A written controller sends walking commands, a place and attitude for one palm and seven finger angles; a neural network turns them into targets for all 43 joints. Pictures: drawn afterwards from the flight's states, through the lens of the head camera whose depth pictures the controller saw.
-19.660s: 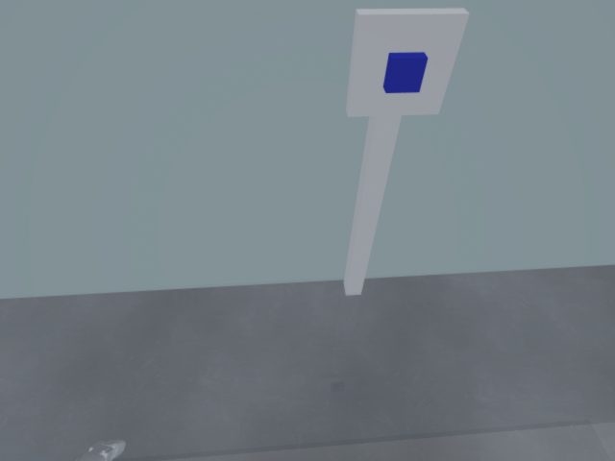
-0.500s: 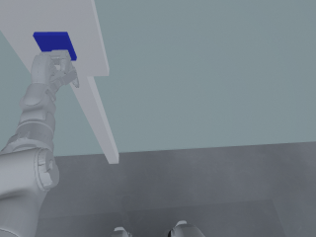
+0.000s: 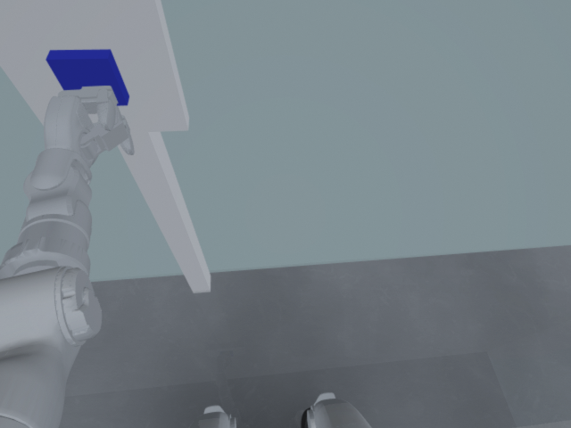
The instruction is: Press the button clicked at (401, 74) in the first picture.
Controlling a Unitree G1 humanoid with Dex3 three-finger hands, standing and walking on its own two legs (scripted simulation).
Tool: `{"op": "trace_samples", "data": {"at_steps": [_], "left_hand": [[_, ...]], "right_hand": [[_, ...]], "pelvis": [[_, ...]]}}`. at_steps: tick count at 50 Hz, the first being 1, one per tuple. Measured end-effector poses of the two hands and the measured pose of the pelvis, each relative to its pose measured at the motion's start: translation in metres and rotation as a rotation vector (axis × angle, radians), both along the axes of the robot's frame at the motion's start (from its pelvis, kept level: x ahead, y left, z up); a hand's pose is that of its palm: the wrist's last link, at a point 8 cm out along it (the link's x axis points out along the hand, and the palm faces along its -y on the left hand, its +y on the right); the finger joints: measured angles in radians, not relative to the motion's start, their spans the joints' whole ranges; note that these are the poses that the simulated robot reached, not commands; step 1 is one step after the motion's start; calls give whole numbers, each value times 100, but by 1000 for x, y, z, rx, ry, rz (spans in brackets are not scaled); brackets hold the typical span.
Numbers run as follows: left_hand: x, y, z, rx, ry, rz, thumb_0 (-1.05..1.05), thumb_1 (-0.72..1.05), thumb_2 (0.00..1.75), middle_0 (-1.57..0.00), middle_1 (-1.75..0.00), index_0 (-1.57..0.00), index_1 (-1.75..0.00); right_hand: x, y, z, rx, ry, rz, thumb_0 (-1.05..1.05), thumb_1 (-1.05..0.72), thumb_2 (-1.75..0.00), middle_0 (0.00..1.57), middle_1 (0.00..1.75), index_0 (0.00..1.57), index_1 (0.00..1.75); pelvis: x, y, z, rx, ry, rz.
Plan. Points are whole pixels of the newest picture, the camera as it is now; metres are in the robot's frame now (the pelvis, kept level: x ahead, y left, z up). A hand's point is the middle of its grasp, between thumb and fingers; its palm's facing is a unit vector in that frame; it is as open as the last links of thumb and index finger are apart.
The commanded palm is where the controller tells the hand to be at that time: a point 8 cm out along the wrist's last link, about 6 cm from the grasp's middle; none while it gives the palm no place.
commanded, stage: pull the fist back off the button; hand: left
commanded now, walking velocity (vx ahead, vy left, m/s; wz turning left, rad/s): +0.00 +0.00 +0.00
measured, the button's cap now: (92, 76) +0.55 +0.21 +0.17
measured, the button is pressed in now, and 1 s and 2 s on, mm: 6 0 0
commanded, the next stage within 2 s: draw the hand back to the body in 0.78 s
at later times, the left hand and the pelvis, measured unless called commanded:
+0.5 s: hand (108, 155) +0.45 +0.19 +0.12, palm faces +0.01 -1.00 +0.02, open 3.2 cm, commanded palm +0.41 +0.24 +0.13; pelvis +0.05 +0.00 +0.02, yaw +0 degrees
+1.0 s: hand (108, 172) +0.41 +0.18 +0.13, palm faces +0.00 -1.00 +0.00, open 3.1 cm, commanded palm +0.37 +0.24 +0.14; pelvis +0.05 -0.01 +0.02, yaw +2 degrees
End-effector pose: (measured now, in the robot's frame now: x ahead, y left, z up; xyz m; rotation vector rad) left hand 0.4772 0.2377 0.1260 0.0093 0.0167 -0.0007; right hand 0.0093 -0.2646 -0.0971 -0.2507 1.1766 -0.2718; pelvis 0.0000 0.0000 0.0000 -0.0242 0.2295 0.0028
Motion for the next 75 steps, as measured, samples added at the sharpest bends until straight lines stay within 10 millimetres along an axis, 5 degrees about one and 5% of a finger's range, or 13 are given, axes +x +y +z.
{"op": "trace_samples", "data": {"at_steps": [12, 37, 43, 51, 60, 70, 75], "left_hand": [[-15, 4, -1, -26, -11, 32, 4, 90, 89, -130, -150, -141, -150], [-89, 11, -3, -15, -32, 30, 2, 90, 90, -130, -150, -130, -150], [-88, 11, -1, -9, -6, 28, 2, 90, 90, -130, -150, -130, -150], [-87, -2, 11, -5, -40, -3, 2, 90, 90, -130, -150, -130, -150], [-136, 14, 20, 14, -39, 47, 2, 90, 90, -130, -150, -130, -150], [-185, 15, 39, 18, -73, 37, 2, 90, 90, -130, -150, -130, -150], [-209, 17, 48, 179, -97, 186, 2, 90, 90, -130, -150, -130, -150]], "right_hand": [[47, 4, 5, 29, -98, 12, 1, -90, -90, 20, 30, 21, 30], [195, 24, 33, 79, -374, 184, 1, -90, -90, 20, 30, 21, 30], [201, 27, 33, 77, -384, 207, 1, -90, -90, 20, 30, 21, 30], [181, 23, 28, 89, -363, 173, 1, -90, -90, 20, 30, 21, 30], [174, 19, 33, 101, -397, 149, 1, -90, -90, 20, 30, 21, 30], [208, 27, 57, 88, -555, 226, 1, -90, -90, 20, 30, 21, 30], [219, 34, 70, 76, -597, 253, 1, -90, -90, 20, 30, 21, 30]], "pelvis": [[18, 0, 7, 8, -35, -14], [54, -4, 19, 17, -122, 22], [49, -7, 19, 17, -131, 39], [48, -7, 20, 22, -136, 21], [48, -10, 24, 28, -185, 7], [38, -12, 27, 27, -232, 31], [34, -13, 33, 24, -262, 28]]}}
